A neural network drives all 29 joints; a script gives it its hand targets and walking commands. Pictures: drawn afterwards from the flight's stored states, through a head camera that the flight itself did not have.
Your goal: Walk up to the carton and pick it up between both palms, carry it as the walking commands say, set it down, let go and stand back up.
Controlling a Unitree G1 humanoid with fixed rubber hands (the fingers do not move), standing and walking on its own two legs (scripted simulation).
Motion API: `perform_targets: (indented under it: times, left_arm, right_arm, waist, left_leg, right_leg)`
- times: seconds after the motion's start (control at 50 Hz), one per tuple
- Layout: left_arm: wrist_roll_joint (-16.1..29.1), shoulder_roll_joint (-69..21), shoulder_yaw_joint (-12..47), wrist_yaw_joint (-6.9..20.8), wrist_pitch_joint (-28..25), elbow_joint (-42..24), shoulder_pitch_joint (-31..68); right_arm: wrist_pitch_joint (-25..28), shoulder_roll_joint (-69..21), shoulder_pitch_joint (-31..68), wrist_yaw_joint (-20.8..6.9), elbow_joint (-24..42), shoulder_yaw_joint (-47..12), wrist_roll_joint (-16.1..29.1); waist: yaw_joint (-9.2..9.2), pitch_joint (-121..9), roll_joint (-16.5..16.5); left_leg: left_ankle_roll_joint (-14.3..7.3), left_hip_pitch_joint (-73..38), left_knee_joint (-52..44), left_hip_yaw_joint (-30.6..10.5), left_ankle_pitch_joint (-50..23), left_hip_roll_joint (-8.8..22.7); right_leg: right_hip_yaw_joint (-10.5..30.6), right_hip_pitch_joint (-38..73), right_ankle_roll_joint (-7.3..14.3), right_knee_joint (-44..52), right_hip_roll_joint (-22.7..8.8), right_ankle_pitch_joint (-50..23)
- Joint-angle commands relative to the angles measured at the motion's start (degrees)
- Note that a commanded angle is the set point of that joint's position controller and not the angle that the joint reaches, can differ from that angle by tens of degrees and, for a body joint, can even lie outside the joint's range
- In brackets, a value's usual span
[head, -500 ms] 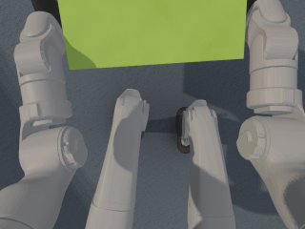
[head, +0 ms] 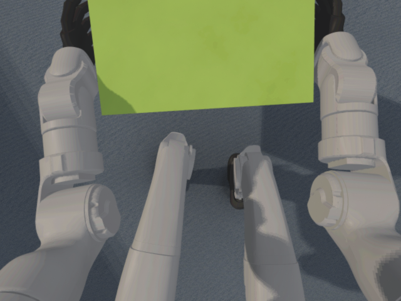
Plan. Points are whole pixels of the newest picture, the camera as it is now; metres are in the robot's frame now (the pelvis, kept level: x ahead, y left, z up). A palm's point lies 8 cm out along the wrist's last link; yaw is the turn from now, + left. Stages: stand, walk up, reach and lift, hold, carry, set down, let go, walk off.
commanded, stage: reach and lift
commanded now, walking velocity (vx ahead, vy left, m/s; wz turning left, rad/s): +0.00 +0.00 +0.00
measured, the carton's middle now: (201, 39) +0.51 +0.07 -0.15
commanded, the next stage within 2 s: none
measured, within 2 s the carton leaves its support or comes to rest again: neither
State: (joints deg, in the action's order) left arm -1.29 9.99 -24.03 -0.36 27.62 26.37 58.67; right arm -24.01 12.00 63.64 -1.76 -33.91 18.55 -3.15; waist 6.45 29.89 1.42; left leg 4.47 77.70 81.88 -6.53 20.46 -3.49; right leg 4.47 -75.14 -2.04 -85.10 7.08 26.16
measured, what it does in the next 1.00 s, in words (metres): rises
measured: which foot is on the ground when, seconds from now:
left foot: down 0.00-1.00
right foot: down 0.00-1.00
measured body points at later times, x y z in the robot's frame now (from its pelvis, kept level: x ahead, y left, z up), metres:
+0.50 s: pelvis +0.02 +0.00 +0.06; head +0.26 +0.04 +0.43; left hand +0.44 +0.26 -0.02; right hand +0.50 -0.13 -0.01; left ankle +0.16 +0.14 -0.56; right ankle +0.13 -0.12 -0.56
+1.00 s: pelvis +0.12 +0.00 +0.14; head +0.22 +0.02 +0.58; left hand +0.44 +0.23 +0.09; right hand +0.50 -0.15 +0.10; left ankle +0.16 +0.14 -0.56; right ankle +0.13 -0.12 -0.56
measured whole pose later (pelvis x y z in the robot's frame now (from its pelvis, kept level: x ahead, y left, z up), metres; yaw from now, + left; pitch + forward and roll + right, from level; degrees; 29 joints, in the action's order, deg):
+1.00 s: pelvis +0.12 +0.00 +0.14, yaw +1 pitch +18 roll +0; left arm -14.9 -1.7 -25.7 6.0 26.8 30.7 26.7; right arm -22.8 1.8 30.3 -6.3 -38.8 21.2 -12.2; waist 4.9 -5.7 3.0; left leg 2.7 46.1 42.8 -6.3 15.3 -1.7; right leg 6.5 -43.6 0.0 -45.3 4.3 19.9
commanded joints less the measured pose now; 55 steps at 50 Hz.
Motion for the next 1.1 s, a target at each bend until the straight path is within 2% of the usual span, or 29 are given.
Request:
perform_targets:
  times: [0.0,0.08,0.16,0.36,0.52,0.6,0.64,0.76,0.8,0.84,0.96,1.0,1.04,1.08]
  left_arm:
    - [14.3,-56.81,43.17,16.35,-4.13,-15.03,43.3]
    - [14.43,-56.4,44.01,16.55,-4.41,-16.11,41.68]
    - [13.7,-57.07,44.24,16.96,-4.42,-14.62,39.98]
    - [11.51,-60.91,44.4,17.45,-4.14,-13.09,35.31]
    - [9.5,-66.39,43.7,17.61,-4.46,-9.01,28.07]
    - [6.43,-67.91,39.88,17.88,-4.16,-3.07,23.07]
    - [3.92,-68.74,37.05,17.71,-3.59,0.18,20.77]
    - [-3.05,-65.63,26.42,18.03,-1.78,5.66,11.17]
    - [-4.69,-64.12,24.36,18.2,-1.57,6.74,7.18]
    - [-5.29,-62.87,24.06,18.22,-1.94,6.38,3.53]
    - [-1.51,-61.55,32.04,18.02,-5.07,-3.68,-4.99]
    - [-0.51,-62.19,35.07,18.13,-6.29,-8.26,-9.1]
    - [0.04,-62.3,37.12,18.35,-7.18,-11.42,-13.25]
    - [0.44,-61.92,38.58,18.35,-7.8,-13.15,-15.8]
  right_arm:
    - [2.31,-61.13,38.98,-14.17,12.97,-37.81,11.77]
    - [2.37,-61.4,37.31,-13.66,14.68,-39.31,12.19]
    - [2.35,-61.75,35.35,-13.8,13.53,-39.23,11.57]
    - [2.71,-62.77,31.77,-15.83,11.56,-37.32,9.82]
    - [3.97,-64.1,27.25,-17.8,6.83,-34.38,7.41]
    - [4.26,-64.28,21.08,-18.85,-1.57,-28.26,4.74]
    - [4.14,-63.75,16.9,-19.13,-6.1,-23.53,2.6]
    - [2.3,-62.8,6.68,-19.73,-12.85,-14.59,-2.37]
    - [1.96,-62.71,3.76,-19.64,-12.19,-13.92,-3.23]
    - [2.02,-63.41,2.31,-19.5,-9.26,-16.33,-2.49]
    - [4.38,-69.16,-2.07,-17.68,5.21,-33.21,3.74]
    - [5.74,-70.07,-7.18,-16.77,9.52,-37.12,4.14]
    - [6.81,-69.27,-13.84,-15.7,11.81,-38.69,3.05]
    - [7.66,-67.58,-19.7,-14.63,12.37,-38.65,1.26]
  waist:
    - [1.86,-134.93,0.2]
    - [1.72,-133.64,0.77]
    - [1.65,-129.18,0.32]
    - [1.14,-123.23,-1.42]
    - [0.16,-107.63,-2.02]
    - [-0.64,-89.65,-2.68]
    - [-2.04,-80.16,-3.52]
    - [-3.25,-64.19,-1.54]
    - [-2.49,-62.28,-1.03]
    - [-0.71,-63.62,-0.27]
    - [4.7,-78.99,2.39]
    - [4.85,-82.14,2.34]
    - [3.66,-81.64,1.53]
    - [1.2,-78.56,-0.3]
  left_leg:
    - [-1.62,-40.52,-8.35,11.82,-13.17,-4.34]
    - [-1.85,-41.56,-10.19,11.62,-13.1,-4.38]
    - [-1.98,-42.18,-12.67,11.46,-11.17,-4.12]
    - [-1.55,-50.82,-19.23,9.91,-10.57,-3.25]
    - [-1.45,-53.27,-24.37,7.84,-10.92,-2.54]
    - [-1.44,-49.73,-28.27,6.99,-7.42,-1.68]
    - [-1.3,-47.98,-30.93,6.45,-3.24,-1.27]
    - [-2.24,-46.0,-38.61,7.73,2.13,-0.93]
    - [-2.52,-47.09,-40.18,7.79,-0.29,-0.94]
    - [-2.9,-49.8,-41.25,7.64,-6.34,-1.05]
    - [-3.38,-62.07,-42.68,6.73,-35.87,-2.56]
    - [-3.14,-64.33,-43.59,6.17,-43.35,-3.09]
    - [-2.8,-64.93,-45.19,5.45,-48.0,-3.14]
    - [-2.63,-66.17,-46.52,4.07,-51.62,-2.31]
  right_leg:
    - [-6.03,27.94,1.32,12.33,3.14,-10.4]
    - [-5.11,31.49,1.01,14.29,2.89,-10.93]
    - [-4.57,32.27,1.12,16.73,2.53,-9.14]
    - [-5.25,32.43,2.2,22.82,1.8,-7.24]
    - [-5.48,28.45,3.16,28.16,1.28,-6.01]
    - [-5.59,23.6,3.62,32.0,0.5,-1.96]
    - [-5.86,22.05,4.16,34.64,-0.09,0.83]
    - [-4.68,26.66,4.41,43.37,-1.52,2.68]
    - [-4.17,29.69,4.22,45.54,-1.79,0.03]
    - [-3.67,33.85,3.59,47.2,-2.03,-5.28]
    - [-1.95,49.56,0.87,49.06,-2.23,-34.72]
    - [-1.2,54.0,0.54,49.24,-2.32,-45.4]
    - [-0.42,55.44,0.34,50.06,-2.48,-53.06]
    - [-0.14,50.97,0.48,51.85,-2.28,-54.0]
